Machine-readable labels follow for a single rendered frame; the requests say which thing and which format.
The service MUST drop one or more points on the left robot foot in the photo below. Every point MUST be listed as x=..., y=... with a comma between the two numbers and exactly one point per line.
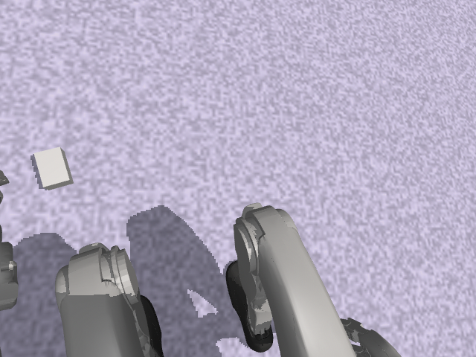
x=153, y=326

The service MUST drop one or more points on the right robot hand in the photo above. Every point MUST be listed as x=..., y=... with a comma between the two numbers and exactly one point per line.
x=372, y=344

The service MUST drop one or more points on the right robot foot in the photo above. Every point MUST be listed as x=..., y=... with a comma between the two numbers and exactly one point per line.
x=259, y=343

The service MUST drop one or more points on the left robot arm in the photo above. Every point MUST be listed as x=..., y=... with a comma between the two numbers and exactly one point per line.
x=8, y=274

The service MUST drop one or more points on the small box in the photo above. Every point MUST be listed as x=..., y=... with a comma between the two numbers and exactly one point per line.
x=53, y=168

